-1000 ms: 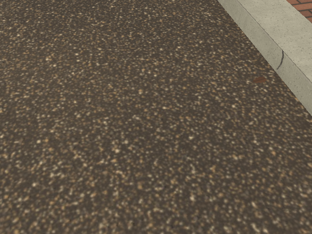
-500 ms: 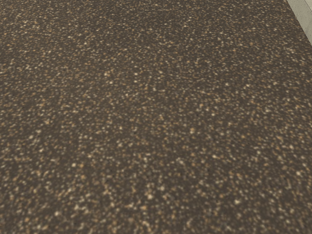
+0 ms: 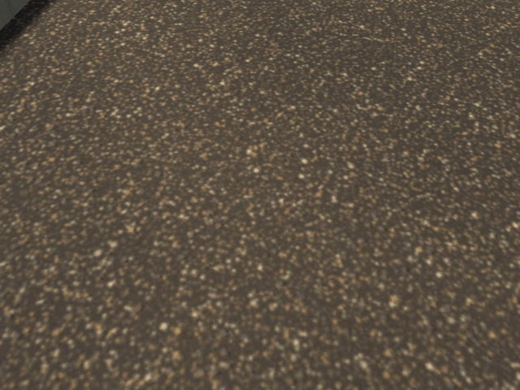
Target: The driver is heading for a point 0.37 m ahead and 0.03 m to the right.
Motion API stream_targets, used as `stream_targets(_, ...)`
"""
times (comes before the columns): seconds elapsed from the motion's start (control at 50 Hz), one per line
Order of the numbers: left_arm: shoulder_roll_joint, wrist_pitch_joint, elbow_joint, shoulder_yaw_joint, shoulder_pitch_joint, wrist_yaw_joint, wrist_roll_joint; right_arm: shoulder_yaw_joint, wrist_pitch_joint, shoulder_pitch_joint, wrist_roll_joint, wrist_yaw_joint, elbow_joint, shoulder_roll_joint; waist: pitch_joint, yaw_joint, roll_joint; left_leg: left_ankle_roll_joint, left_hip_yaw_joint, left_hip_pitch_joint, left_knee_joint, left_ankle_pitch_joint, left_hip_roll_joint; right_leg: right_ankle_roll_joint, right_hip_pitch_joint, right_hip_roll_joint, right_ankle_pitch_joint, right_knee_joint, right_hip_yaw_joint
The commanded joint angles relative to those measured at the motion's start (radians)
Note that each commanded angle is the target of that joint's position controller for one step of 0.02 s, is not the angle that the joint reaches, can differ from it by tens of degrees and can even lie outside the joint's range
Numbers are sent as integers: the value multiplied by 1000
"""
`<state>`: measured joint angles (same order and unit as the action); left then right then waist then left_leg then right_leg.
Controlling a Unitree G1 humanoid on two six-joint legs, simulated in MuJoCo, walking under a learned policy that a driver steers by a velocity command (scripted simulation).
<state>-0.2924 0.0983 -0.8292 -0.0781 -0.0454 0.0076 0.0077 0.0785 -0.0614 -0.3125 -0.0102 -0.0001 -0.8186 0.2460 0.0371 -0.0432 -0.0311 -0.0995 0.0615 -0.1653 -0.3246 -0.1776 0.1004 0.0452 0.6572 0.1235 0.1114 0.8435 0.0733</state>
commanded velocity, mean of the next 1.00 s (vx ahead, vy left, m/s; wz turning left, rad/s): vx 0.22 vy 0.00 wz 0.09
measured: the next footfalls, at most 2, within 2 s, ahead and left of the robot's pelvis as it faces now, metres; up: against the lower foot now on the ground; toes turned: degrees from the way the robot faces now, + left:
right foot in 0.24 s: +0.33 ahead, -0.15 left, +0.00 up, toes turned +1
left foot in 0.64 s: +0.38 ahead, +0.09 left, +0.00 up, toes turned +2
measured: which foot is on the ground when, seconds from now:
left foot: down 0.00-0.26, up 0.28-0.62, down 0.64-1.00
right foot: up 0.00-0.22, down 0.24-1.00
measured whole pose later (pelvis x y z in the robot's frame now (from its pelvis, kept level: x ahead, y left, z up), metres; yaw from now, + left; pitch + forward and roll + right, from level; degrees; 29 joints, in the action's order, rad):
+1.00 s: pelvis +0.33 -0.04 -0.01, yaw +3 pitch -1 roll +0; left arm -0.26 -0.01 -1.02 -0.02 -0.15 0.01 0.00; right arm 0.05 -0.01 -0.13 0.00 -0.03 -0.94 0.23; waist 0.03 0.02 0.00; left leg 0.01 0.02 -0.26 -0.52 -0.25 -0.01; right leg -0.01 0.15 0.00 0.33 0.49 -0.03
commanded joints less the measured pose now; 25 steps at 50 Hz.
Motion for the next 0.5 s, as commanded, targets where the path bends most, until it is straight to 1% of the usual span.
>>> stream_targets(0.02, -29, 8, 55, 4, 61, -10, -3, 35, -16, 2, -2, -15, 54, 158, -33, -7, 106, -124, 111, -54, 125, 197, -201, 5, -99, -46, -216, -202, -50)
stream_targets(0.04, -28, 11, 63, 7, 90, -16, -8, 35, -17, -14, -1, -13, 45, 161, -21, -23, 114, -118, 116, -54, 132, 155, -209, 1, -115, -56, -257, -241, -57)
stream_targets(0.08, -44, 16, 77, 8, 129, -24, -16, 34, -18, -42, -3, -11, 25, 164, 0, -40, 119, -117, 142, -9, 120, 118, -239, -14, -105, -61, -268, -288, -49)
stream_targets(0.12, -62, 23, 94, 7, 156, -34, -16, 34, -14, -68, -5, -12, 8, 163, 14, -48, 118, -116, 173, 85, 77, 150, -279, -38, -57, -63, -212, -326, -42)
stream_targets(0.14, -71, 28, 98, 5, 156, -39, -16, 35, -9, -77, -4, -15, 1, 166, 16, -43, 121, -112, 188, 129, 56, 182, -300, -52, -45, -66, -172, -342, -41)
stream_targets(0.18, -89, 35, 94, 1, 118, -45, -16, 39, 1, -76, -2, -21, -5, 177, 8, -16, 141, -95, 204, 189, 8, 297, -325, -82, -80, -78, -85, -358, -52)
stream_targets(0.2, -105, 38, 80, -7, 58, -45, -15, 40, 5, -57, -2, -22, 0, 184, -22, 20, 150, -81, 191, 196, -52, 445, -312, -103, -165, -103, -55, -374, -77)
stream_targets(0.22, -137, 41, 43, -25, -61, -41, -3, 33, 10, -34, 0, -23, 7, 171, -95, 83, 134, -52, 148, 183, -202, 613, -251, -132, -333, -124, -107, -400, -96)
stream_targets(0.24, -185, 44, 18, -36, -210, -39, 20, 17, 11, -25, 12, -23, 31, 140, -243, 141, 76, -9, 105, 55, -442, 505, -187, -191, -604, 0, -298, -340, 21)
stream_targets(0.26, -254, 34, -8, -54, -319, -38, 32, -4, -3, -176, 4, -22, 24, 68, -397, 110, -177, 85, 34, -310, -847, 1, -20, -365, -989, 235, -390, -349, 399)
stream_targets(0.28, -175, 25, -26, -33, -339, -48, 1, -1, -12, -192, 0, -20, 2, 106, -442, 123, -225, 98, 130, -429, -982, -455, 18, -397, -1023, 288, -410, -455, 591)
stream_targets(0.3, -127, 20, -12, -17, -262, -47, -16, 15, -12, -118, -16, -19, 13, 167, -291, 121, -125, 98, 149, -496, -1040, -421, -36, -352, -900, 260, -382, -450, 447)
stream_targets(0.32, -98, 12, 7, -4, -177, -45, -8, 15, -7, -44, -14, -21, 30, 170, -202, 99, -42, 102, 100, -486, -1004, -356, -86, -316, -753, 216, -445, -459, 310)
stream_targets(0.34, -69, 7, 9, 8, -120, -45, -3, 18, 1, 2, 1, -25, 39, 163, -129, 72, 3, 108, 60, -460, -930, -314, -125, -297, -620, 173, -524, -485, 216)
stream_targets(0.36, -51, 9, 5, 17, -97, -44, 5, 22, 13, -3, 8, -28, 42, 151, -114, 40, -17, 107, 48, -396, -855, -277, -162, -278, -539, 143, -562, -507, 161)
stream_targets(0.38, -39, 9, -5, 22, -84, -44, 12, 18, 25, -23, 8, -31, 37, 121, -116, 20, -41, 114, 40, -325, -796, -249, -170, -273, -479, 117, -599, -527, 120)
stream_targets(0.4, -39, 12, -16, 25, -75, -43, 17, 11, 34, -39, 8, -33, 32, 90, -123, 6, -63, 124, 28, -281, -730, -222, -173, -277, -445, 99, -656, -539, 78)
stream_targets(0.42, -55, 12, -26, 22, -68, -39, 20, 6, 39, -40, 8, -37, 33, 75, -130, -1, -75, 133, 18, -260, -658, -195, -174, -283, -435, 91, -701, -546, 47)
stream_targets(0.46, -89, 3, -39, 15, -51, -28, 14, -3, 45, -12, 12, -42, 39, 63, -159, -3, -77, 143, 2, -208, -513, -112, -176, -276, -433, 78, -725, -547, -1)
stream_targets(0.5, -106, -12, -54, 12, -61, -21, 7, -4, 50, 28, 9, -42, 37, 73, -177, 15, -71, 146, -12, -163, -419, -18, -170, -263, -442, 72, -657, -558, -18)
